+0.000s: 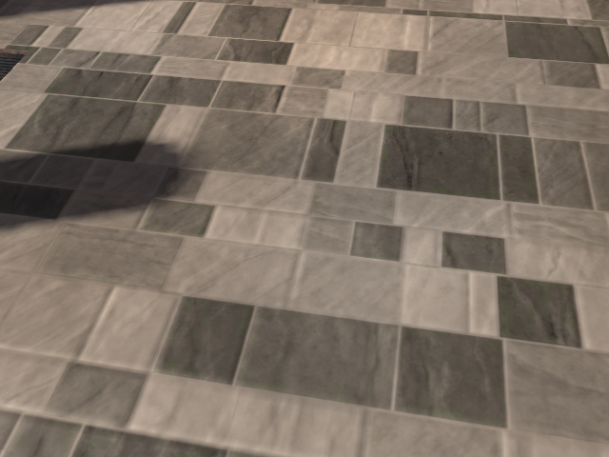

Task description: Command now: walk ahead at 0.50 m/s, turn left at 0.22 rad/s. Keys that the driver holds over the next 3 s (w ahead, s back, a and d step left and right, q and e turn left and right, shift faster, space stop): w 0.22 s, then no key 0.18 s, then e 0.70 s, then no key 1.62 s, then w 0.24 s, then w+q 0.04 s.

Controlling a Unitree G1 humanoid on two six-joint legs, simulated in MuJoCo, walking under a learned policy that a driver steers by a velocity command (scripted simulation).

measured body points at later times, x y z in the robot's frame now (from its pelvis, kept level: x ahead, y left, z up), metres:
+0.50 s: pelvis +0.25 -0.01 -0.01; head +0.29 +0.00 +0.43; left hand +0.25 +0.24 -0.16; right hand +0.47 -0.22 -0.10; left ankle +0.35 +0.07 -0.74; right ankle +0.14 -0.14 -0.67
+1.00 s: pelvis +0.30 -0.08 +0.00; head +0.34 -0.12 +0.44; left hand +0.50 +0.16 -0.10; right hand +0.37 -0.39 -0.13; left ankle +0.33 +0.07 -0.67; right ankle +0.29 -0.16 -0.74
